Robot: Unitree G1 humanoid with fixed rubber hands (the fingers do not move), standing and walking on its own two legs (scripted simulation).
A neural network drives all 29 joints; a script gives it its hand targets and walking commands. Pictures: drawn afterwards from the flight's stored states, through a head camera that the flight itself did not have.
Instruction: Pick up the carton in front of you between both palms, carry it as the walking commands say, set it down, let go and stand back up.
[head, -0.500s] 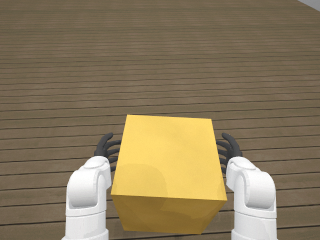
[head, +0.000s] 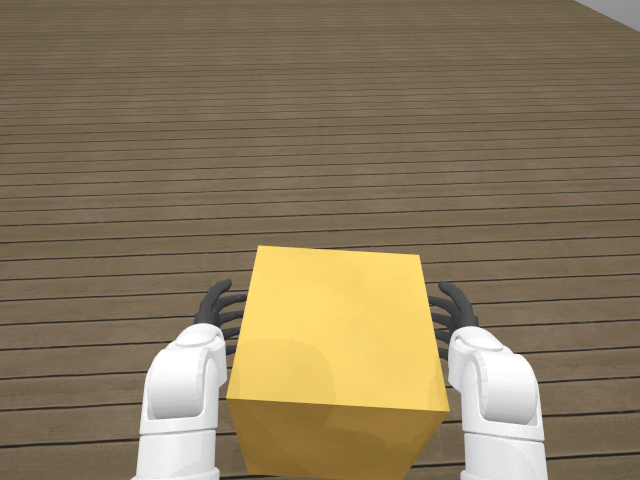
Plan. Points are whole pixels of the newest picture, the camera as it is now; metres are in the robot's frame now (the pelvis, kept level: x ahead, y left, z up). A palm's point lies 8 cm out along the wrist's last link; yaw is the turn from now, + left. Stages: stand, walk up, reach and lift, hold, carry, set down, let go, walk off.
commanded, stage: carry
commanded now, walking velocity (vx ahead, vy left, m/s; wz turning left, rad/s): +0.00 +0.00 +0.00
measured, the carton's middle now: (331, 368) +0.27 +0.00 -0.01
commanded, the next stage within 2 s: hold in 0.74 s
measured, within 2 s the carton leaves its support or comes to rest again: neither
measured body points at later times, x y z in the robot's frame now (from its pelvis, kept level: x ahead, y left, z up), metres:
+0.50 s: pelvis -0.04 +0.01 +0.00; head -0.06 +0.01 +0.45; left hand +0.27 +0.16 +0.03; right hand +0.27 -0.15 +0.03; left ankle -0.08 +0.10 -0.73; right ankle +0.04 -0.11 -0.73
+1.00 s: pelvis -0.05 +0.00 +0.01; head -0.06 -0.01 +0.46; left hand +0.24 +0.18 +0.04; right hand +0.27 -0.12 +0.04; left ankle -0.08 +0.10 -0.73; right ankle +0.03 -0.13 -0.73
